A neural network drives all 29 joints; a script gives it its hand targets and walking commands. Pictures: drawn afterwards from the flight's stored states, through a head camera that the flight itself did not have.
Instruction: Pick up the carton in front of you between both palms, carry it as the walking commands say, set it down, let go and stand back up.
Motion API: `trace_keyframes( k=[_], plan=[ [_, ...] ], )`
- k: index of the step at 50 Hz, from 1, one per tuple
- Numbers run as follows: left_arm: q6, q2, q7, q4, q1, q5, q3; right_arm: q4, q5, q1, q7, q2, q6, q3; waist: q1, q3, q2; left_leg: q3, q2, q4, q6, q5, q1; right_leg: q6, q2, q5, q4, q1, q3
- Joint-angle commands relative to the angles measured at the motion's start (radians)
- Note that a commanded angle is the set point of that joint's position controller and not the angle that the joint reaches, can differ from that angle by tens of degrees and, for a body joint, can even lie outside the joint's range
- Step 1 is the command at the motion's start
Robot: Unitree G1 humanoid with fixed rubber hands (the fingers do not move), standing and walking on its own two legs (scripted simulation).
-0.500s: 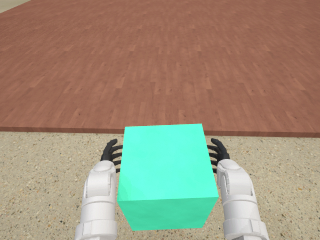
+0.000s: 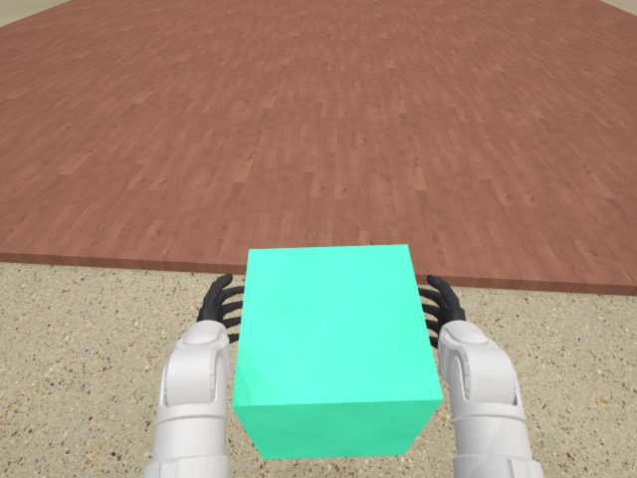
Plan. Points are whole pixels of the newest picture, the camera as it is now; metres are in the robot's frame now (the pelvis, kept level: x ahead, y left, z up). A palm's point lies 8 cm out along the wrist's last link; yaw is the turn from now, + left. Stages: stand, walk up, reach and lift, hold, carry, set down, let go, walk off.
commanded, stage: carry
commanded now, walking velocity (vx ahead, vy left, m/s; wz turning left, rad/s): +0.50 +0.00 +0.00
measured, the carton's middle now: (331, 358) +0.30 -0.01 +0.00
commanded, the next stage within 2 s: none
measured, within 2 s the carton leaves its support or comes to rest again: neither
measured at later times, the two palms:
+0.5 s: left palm (214, 226) +0.46 +0.16 +0.10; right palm (407, 219) +0.47 -0.13 +0.10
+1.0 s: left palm (228, 119) +0.80 +0.19 +0.12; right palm (367, 119) +0.79 -0.11 +0.12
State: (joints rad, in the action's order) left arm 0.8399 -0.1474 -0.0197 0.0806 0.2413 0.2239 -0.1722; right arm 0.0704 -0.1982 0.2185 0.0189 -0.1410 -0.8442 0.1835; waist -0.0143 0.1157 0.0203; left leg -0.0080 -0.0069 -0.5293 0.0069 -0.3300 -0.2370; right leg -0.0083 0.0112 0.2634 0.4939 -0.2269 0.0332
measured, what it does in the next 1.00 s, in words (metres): walks ahead: right foot, then left foot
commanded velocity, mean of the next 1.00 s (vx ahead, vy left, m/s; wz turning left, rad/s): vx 0.50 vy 0.00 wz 0.00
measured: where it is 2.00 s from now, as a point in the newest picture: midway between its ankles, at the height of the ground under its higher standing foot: (305, 260)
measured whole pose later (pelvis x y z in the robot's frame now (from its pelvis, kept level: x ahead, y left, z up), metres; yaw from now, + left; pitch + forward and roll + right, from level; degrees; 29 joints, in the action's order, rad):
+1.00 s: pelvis +0.54 +0.04 +0.01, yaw -1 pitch +4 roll -1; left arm 1.23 -0.13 -0.12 -0.56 0.08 0.07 -0.08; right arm -0.53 -0.05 0.09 0.12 -0.13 -1.22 0.06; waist -0.02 0.10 0.01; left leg 0.24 -0.03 -0.25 -0.02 -0.32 -0.01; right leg 0.02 0.10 0.06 0.61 -0.62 -0.16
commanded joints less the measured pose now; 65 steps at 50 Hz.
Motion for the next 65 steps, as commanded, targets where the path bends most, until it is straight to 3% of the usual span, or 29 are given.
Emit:
trace_keyframes(
  k=[1, 2, 3, 4, 6, 8, 11, 12, 13, 14, 15, 18, 22, 27, 30, 31, 32, 33, 36, 40, 50, 53, 54, 55, 56, 57, 60, 62, 65],
  plan=[
    [0.043, -0.896, 0.175, -0.168, 0.521, -0.320, 0.670, -0.163, 0.342, 0.615, -0.196, -0.909, -0.031, -0.704, 0.014, 0.176, -0.010, -0.037, -0.067, 0.177, -0.032, -0.175, 0.093, 0.067, 0.098, 0.326, -0.055, -0.111, 0.034],
    [0.074, -0.887, 0.165, -0.188, 0.530, -0.336, 0.683, -0.164, 0.341, 0.577, -0.183, -0.889, -0.059, -0.696, 0.001, 0.152, -0.202, -0.258, -0.201, 0.276, -0.087, -0.267, 0.169, 0.024, 0.031, 0.252, 0.159, -0.257, -0.077],
    [0.106, -0.864, 0.155, -0.212, 0.530, -0.350, 0.694, -0.170, 0.333, 0.532, -0.166, -0.869, -0.088, -0.688, -0.007, 0.096, -0.296, -0.432, -0.308, 0.325, -0.154, -0.199, 0.266, 0.001, -0.002, 0.234, 0.248, -0.448, -0.139],
    [0.135, -0.860, 0.146, -0.246, 0.533, -0.378, 0.722, -0.202, 0.333, 0.500, -0.146, -0.852, -0.114, -0.685, -0.016, 0.063, -0.272, -0.476, -0.339, 0.321, -0.204, -0.043, 0.297, 0.006, 0.021, 0.263, 0.260, -0.522, -0.120],
    [0.183, -0.856, 0.128, -0.296, 0.484, -0.428, 0.756, -0.305, 0.350, 0.460, -0.108, -0.828, -0.165, -0.704, -0.015, 0.128, -0.161, -0.354, -0.312, 0.271, -0.197, 0.167, 0.346, 0.009, 0.025, 0.244, 0.192, -0.484, -0.123],
    [0.218, -0.855, 0.111, -0.356, 0.429, -0.446, 0.767, -0.399, 0.371, 0.435, -0.089, -0.833, -0.204, -0.737, -0.012, 0.188, -0.180, -0.207, -0.254, 0.231, -0.152, 0.289, 0.332, 0.003, -0.015, 0.135, 0.105, -0.367, -0.187],
    [0.272, -0.860, 0.088, -0.448, 0.307, -0.457, 0.781, -0.492, 0.412, 0.334, -0.077, -0.842, -0.263, -0.773, 0.006, 0.232, -0.147, -0.019, -0.173, 0.116, -0.098, 0.197, 0.107, 0.001, -0.043, -0.049, -0.126, 0.028, -0.257],
    [0.291, -0.866, 0.083, -0.469, 0.270, -0.456, 0.774, -0.518, 0.421, 0.306, -0.074, -0.837, -0.281, -0.781, 0.014, 0.264, -0.095, 0.034, -0.150, 0.011, -0.071, 0.172, -0.075, 0.022, 0.009, -0.055, -0.145, 0.276, -0.193],
    [0.308, -0.851, 0.075, -0.488, 0.217, -0.445, 0.760, -0.552, 0.434, 0.300, -0.074, -0.829, -0.304, -0.788, 0.035, 0.309, 0.088, 0.116, -0.091, -0.231, -0.026, 0.019, -0.279, 0.083, 0.219, 0.160, -0.233, 0.459, 0.100],
    [0.320, -0.840, 0.067, -0.491, 0.194, -0.431, 0.746, -0.604, 0.455, 0.331, -0.075, -0.818, -0.326, -0.798, 0.043, 0.259, 0.281, 0.149, -0.004, -0.411, -0.006, -0.164, -0.550, 0.213, 0.428, 0.174, -0.284, 0.545, 0.445],
    [0.331, -0.853, 0.062, -0.529, 0.193, -0.433, 0.743, -0.633, 0.482, 0.346, -0.079, -0.824, -0.341, -0.820, 0.043, 0.215, 0.199, 0.058, -0.057, -0.513, -0.027, -0.203, -0.606, 0.272, 0.468, 0.089, -0.276, 0.492, 0.487],
    [0.355, -0.868, 0.054, -0.623, 0.259, -0.462, 0.764, -0.644, 0.512, 0.339, -0.082, -0.853, -0.358, -0.819, 0.039, 0.170, 0.025, 0.043, -0.131, -0.488, -0.025, -0.102, -0.598, 0.200, 0.387, 0.014, -0.311, 0.366, 0.254],
    [0.373, -0.829, 0.052, -0.648, 0.249, -0.507, 0.791, -0.628, 0.478, 0.265, -0.055, -0.831, -0.365, -0.791, 0.032, 0.138, 0.084, 0.137, -0.084, -0.224, 0.005, 0.063, -0.438, 0.140, 0.277, -0.085, -0.333, 0.267, 0.004],
    [0.398, -0.762, 0.052, -0.639, 0.223, -0.518, 0.780, -0.626, 0.436, 0.221, -0.027, -0.772, -0.383, -0.751, 0.034, 0.084, 0.141, 0.238, -0.037, -0.009, -0.016, 0.229, -0.211, 0.096, 0.243, -0.210, -0.272, 0.155, -0.127],
    [0.413, -0.736, 0.052, -0.643, 0.226, -0.516, 0.773, -0.616, 0.433, 0.207, -0.026, -0.750, -0.395, -0.734, 0.001, 0.178, 0.063, 0.298, 0.012, 0.026, -0.033, 0.138, 0.189, 0.038, 0.159, -0.360, 0.084, 0.005, -0.261],
    [0.420, -0.716, 0.052, -0.645, 0.237, -0.509, 0.766, -0.609, 0.426, 0.198, -0.027, -0.735, -0.398, -0.725, -0.021, 0.214, -0.076, 0.020, -0.160, 0.143, -0.065, -0.050, 0.346, -0.005, 0.101, -0.202, 0.334, -0.166, -0.270],
    [0.428, -0.719, 0.053, -0.662, 0.248, -0.512, 0.774, -0.608, 0.423, 0.217, -0.030, -0.725, -0.398, -0.724, -0.017, 0.259, -0.330, -0.474, -0.435, 0.306, -0.202, -0.182, 0.498, -0.035, -0.013, 0.171, 0.638, -0.433, -0.224],
    [0.431, -0.731, 0.058, -0.653, 0.250, -0.516, 0.784, -0.606, 0.442, 0.208, -0.035, -0.756, -0.398, -0.731, -0.013, 0.245, -0.274, -0.535, -0.461, 0.340, -0.239, -0.080, 0.457, -0.002, 0.035, 0.222, 0.768, -0.512, -0.091],
    [0.403, -0.853, 0.081, -0.633, 0.254, -0.511, 0.792, -0.654, 0.479, 0.291, -0.061, -0.882, -0.373, -0.791, -0.004, 0.238, -0.057, -0.273, -0.384, 0.319, -0.178, 0.107, 0.288, 0.042, 0.142, 0.065, 0.743, -0.488, -0.034],
    [0.358, -0.899, 0.081, -0.624, 0.210, -0.469, 0.795, -0.688, 0.513, 0.316, -0.087, -0.906, -0.346, -0.847, 0.000, 0.216, -0.106, -0.058, -0.312, 0.376, -0.134, 0.120, 0.229, 0.025, 0.124, -0.043, 0.500, -0.423, -0.095],
    [0.389, -0.708, 0.034, -0.715, 0.361, -0.500, 0.784, -0.715, 0.508, 0.389, -0.054, -0.688, -0.374, -0.790, -0.013, 0.057, -0.169, 0.152, -0.230, 0.321, -0.130, 0.446, 0.311, 0.040, 0.055, -0.241, 0.074, -0.392, -0.232],
    [0.422, -0.594, 0.008, -0.674, 0.445, -0.509, 0.733, -0.679, 0.487, 0.472, -0.011, -0.581, -0.404, -0.745, -0.013, 0.089, -0.179, 0.199, -0.215, 0.153, -0.109, 0.648, 0.315, 0.078, 0.007, -0.195, 0.042, -0.232, -0.273],
    [0.430, -0.560, -0.002, -0.646, 0.466, -0.504, 0.710, -0.658, 0.480, 0.502, 0.004, -0.547, -0.414, -0.730, 0.026, 0.142, -0.149, 0.248, -0.181, -0.007, -0.085, 0.716, 0.272, 0.083, -0.044, -0.149, 0.007, -0.074, -0.320],
    [0.438, -0.526, -0.013, -0.606, 0.482, -0.496, 0.679, -0.636, 0.474, 0.542, 0.019, -0.519, -0.424, -0.716, 0.066, 0.232, -0.082, 0.255, -0.144, -0.222, -0.060, 0.599, 0.140, 0.086, -0.023, -0.071, 0.025, 0.164, -0.275],
    [0.444, -0.481, -0.026, -0.579, 0.512, -0.486, 0.647, -0.626, 0.476, 0.590, 0.034, -0.514, -0.436, -0.707, 0.081, 0.338, 0.127, 0.232, -0.064, -0.550, -0.020, 0.304, -0.141, 0.188, 0.260, 0.120, -0.047, 0.400, 0.169],
    [0.445, -0.481, -0.035, -0.546, 0.540, -0.501, 0.634, -0.623, 0.482, 0.635, 0.045, -0.510, -0.444, -0.683, 0.100, 0.356, 0.333, 0.141, 0.078, -0.779, -0.007, -0.161, -0.408, 0.295, 0.390, 0.105, -0.223, 0.512, 0.546],
    [0.442, -0.602, -0.033, -0.559, 0.711, -0.567, 0.661, -0.564, 0.493, 0.766, 0.059, -0.610, -0.439, -0.656, 0.076, 0.309, 0.058, -0.007, -0.063, -0.875, -0.079, -0.059, -0.503, 0.237, 0.334, -0.190, -0.143, 0.363, 0.275],
    [0.428, -0.673, -0.018, -0.554, 0.828, -0.592, 0.681, -0.532, 0.478, 0.830, 0.055, -0.656, -0.424, -0.647, 0.054, 0.313, 0.046, 0.000, -0.088, -0.755, -0.075, 0.015, -0.441, 0.190, 0.299, -0.168, -0.173, 0.266, 0.159],
    [0.412, -0.689, -0.005, -0.484, 0.917, -0.596, 0.673, -0.470, 0.453, 0.917, 0.056, -0.668, -0.406, -0.639, 0.048, 0.314, 0.080, 0.032, -0.086, -0.638, -0.061, 0.045, -0.468, 0.214, 0.280, -0.192, -0.191, 0.248, 0.073]
  ],
)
